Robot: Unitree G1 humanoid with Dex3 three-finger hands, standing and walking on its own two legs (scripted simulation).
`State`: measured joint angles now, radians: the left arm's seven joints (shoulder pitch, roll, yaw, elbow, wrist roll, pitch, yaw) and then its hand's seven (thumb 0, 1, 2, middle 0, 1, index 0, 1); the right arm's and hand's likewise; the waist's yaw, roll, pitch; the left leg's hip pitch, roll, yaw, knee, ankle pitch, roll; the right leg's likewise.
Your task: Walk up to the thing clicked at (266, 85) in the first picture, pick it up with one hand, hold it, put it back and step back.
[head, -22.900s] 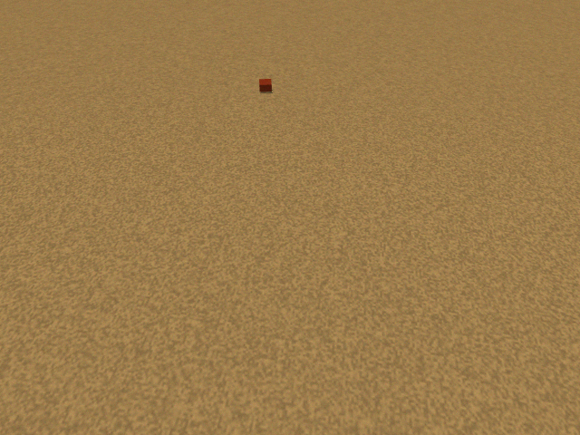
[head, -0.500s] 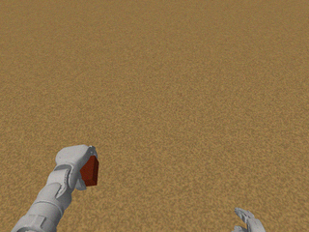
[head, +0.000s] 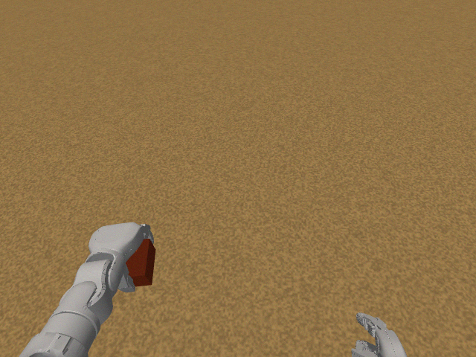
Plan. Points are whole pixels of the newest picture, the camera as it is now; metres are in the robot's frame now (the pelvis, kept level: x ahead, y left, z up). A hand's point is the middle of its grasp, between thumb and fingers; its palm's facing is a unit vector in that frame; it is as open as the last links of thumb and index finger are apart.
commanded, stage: hold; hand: left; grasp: from above
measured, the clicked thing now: (130, 263) +0.30 +0.23 -0.06
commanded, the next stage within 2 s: crouch in 0.18 s
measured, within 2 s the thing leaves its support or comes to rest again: neither
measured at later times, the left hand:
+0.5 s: hand (127, 263) +0.30 +0.23 -0.05, palm faces -0.42 -0.07 -0.91, open 10.2 cm
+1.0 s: hand (154, 277) +0.36 +0.24 -0.26, palm faces -0.40 +0.01 -0.92, open 10.2 cm
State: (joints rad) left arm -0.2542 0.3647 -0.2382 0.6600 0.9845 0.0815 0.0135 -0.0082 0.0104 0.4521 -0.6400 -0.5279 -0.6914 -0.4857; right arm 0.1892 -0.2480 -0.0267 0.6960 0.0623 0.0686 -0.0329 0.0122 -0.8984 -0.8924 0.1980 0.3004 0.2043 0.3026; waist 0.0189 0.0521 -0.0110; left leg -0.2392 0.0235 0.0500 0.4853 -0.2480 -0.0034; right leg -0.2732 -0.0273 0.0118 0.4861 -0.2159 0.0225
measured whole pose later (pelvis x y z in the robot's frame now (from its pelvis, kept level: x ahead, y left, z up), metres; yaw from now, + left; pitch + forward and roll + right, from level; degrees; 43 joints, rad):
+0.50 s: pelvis +0.00 +0.00 +0.00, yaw +0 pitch +1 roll +0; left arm -0.27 0.35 -0.22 0.74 1.00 0.07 0.07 -0.01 -0.01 0.46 -0.66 -0.51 -0.71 -0.47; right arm 0.21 -0.25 -0.04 0.70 0.06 0.07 -0.02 0.01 -0.89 -0.89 0.20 0.30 0.20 0.30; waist 0.00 0.04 -0.01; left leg -0.25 0.02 0.05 0.49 -0.26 0.00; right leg -0.28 -0.03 0.01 0.49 -0.22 0.02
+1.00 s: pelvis -0.04 +0.01 -0.15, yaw +0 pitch +27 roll -2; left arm -0.68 0.39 -0.10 1.26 1.12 0.03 0.41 -0.01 0.03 0.44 -0.63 -0.53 -0.68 -0.48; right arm 0.25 -0.27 -0.07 0.74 -0.02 -0.01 -0.01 0.01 -0.89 -0.89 0.20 0.30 0.20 0.30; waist -0.13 0.03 -0.19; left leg -1.31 0.04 0.00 1.40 -0.56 0.01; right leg -1.31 -0.02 -0.01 1.34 -0.50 0.04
